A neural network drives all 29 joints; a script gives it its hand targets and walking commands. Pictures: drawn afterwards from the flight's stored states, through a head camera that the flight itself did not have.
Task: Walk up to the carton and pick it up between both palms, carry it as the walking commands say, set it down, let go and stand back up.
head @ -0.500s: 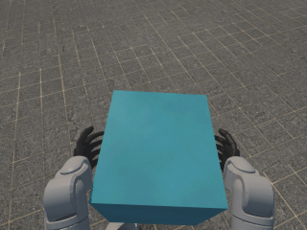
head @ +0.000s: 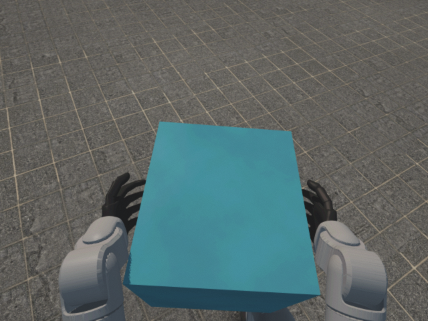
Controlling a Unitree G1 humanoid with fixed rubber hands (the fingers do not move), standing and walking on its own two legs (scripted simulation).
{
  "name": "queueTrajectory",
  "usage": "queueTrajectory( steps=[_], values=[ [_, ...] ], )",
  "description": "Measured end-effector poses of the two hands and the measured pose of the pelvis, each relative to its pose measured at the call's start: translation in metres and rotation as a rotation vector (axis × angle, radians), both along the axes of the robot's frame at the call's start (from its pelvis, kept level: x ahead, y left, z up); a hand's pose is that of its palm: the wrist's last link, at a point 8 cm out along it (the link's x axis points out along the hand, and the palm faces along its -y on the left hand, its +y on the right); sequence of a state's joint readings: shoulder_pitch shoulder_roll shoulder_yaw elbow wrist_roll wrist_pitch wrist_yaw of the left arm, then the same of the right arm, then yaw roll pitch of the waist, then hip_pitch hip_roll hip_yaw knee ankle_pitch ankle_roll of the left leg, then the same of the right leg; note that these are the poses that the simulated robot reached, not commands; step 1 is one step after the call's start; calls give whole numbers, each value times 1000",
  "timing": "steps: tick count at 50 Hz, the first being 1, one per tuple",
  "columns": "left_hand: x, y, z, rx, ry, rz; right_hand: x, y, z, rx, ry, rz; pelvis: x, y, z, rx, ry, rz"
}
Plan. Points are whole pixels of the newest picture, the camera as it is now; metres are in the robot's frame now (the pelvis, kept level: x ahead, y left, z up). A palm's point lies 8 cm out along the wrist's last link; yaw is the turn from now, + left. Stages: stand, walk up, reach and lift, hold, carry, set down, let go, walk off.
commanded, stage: carry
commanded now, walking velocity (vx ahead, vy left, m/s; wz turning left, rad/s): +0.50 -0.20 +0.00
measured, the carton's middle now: (218, 222) +0.28 -0.01 +0.00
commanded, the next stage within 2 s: none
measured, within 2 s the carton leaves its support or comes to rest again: neither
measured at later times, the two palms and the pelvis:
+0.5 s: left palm (169, 100) +0.55 +0.09 +0.08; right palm (306, 97) +0.58 -0.24 +0.07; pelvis +0.32 -0.10 -0.01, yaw +5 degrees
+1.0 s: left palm (203, 29) +0.88 +0.00 +0.07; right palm (306, 35) +0.89 -0.33 +0.06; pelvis +0.63 -0.17 -0.03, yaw +4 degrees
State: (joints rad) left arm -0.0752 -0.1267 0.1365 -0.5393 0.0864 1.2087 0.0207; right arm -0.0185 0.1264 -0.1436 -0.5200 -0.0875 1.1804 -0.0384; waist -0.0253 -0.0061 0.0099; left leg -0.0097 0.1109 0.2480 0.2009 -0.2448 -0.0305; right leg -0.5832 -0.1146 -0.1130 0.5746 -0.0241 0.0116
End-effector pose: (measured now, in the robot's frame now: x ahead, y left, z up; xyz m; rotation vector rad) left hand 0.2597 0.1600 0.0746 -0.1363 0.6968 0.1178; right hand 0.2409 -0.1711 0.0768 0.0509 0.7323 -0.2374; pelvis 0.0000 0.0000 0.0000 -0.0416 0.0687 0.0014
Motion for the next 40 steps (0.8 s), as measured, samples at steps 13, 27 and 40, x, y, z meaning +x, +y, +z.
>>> queueTrajectory(
  steps=[13,27,40],
  values=[
    [153,-56,-19,76,82,107,194,-56,-38,51,81,128,168,-78,-15,31,-6,82],
    [318,-70,-2,23,-32,130,362,-69,-9,23,-33,129,347,-98,-19,35,-22,69],
    [492,-104,-1,8,40,13,490,-104,-10,15,45,11,496,-105,1,18,-12,17]
  ],
)
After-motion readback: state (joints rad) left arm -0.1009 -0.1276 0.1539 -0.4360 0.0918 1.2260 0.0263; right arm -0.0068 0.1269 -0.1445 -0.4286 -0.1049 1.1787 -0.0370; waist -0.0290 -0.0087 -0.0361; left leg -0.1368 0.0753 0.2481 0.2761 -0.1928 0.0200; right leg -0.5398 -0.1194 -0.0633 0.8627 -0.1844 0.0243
